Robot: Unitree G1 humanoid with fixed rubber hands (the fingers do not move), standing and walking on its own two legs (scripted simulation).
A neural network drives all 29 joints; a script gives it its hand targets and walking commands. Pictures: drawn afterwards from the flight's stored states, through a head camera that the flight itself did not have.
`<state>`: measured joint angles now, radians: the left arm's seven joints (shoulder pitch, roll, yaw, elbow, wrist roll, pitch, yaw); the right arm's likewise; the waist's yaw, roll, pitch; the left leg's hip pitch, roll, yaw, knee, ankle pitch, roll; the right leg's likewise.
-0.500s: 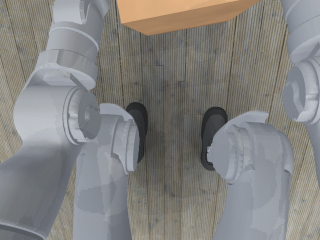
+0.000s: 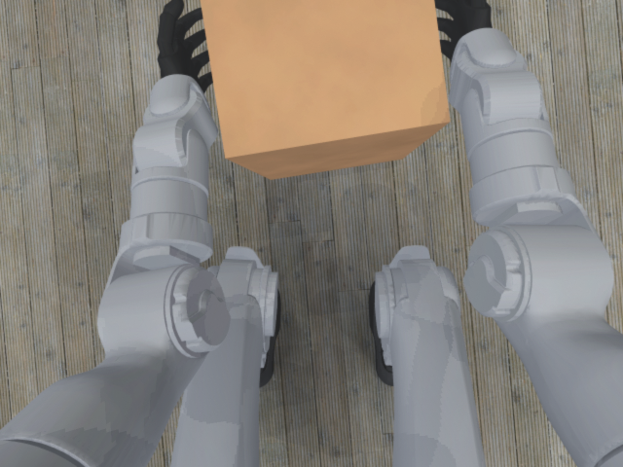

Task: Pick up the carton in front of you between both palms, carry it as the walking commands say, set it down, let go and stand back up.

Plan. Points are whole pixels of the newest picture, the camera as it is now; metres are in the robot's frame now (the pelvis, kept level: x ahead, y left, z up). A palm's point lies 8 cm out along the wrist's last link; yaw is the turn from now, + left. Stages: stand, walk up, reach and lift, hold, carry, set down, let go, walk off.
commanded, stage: reach and lift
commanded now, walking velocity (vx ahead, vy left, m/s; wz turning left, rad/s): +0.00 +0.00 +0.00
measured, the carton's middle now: (323, 78) +0.54 -0.01 -0.15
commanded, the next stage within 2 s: none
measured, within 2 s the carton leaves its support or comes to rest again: neither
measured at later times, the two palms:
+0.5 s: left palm (97, 42) +0.48 +0.14 +0.07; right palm out of the picture +0.50 -0.16 +0.06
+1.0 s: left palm out of the picture +0.44 +0.15 +0.23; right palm out of the picture +0.44 -0.15 +0.23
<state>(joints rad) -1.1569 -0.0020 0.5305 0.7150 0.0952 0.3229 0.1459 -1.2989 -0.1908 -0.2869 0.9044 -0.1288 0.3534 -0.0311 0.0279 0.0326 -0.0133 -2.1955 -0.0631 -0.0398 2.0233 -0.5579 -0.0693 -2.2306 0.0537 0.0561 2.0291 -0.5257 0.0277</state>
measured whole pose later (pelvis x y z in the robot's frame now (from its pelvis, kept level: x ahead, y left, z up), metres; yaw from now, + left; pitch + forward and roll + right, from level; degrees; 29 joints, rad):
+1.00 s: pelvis +0.06 +0.00 +0.25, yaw -1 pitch +28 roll +0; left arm -0.59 -0.14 0.44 0.55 0.23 0.38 0.04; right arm -0.61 0.10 -0.39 0.58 -0.26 0.39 0.00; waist 0.01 0.01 -0.22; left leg -1.21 -0.04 -0.07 1.15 -0.43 -0.03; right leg -1.22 0.03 0.05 1.15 -0.41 0.01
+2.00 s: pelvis +0.09 +0.01 +0.36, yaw -2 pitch -5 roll +0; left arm -0.35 -0.18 0.33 0.37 0.32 0.61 -0.02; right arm -0.34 0.17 -0.31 0.36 -0.32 0.62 0.03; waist 0.00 0.01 0.04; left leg -0.15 -0.01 -0.07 0.44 -0.21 -0.01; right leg -0.16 0.01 0.06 0.43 -0.19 0.01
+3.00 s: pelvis +0.09 +0.01 +0.36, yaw -2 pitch -8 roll +0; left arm -0.30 -0.16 0.26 0.24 0.28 0.75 -0.01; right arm -0.29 0.16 -0.23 0.23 -0.28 0.76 0.02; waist 0.00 0.00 0.05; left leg -0.04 -0.01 -0.07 0.38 -0.19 -0.01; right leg -0.05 0.01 0.06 0.37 -0.18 0.01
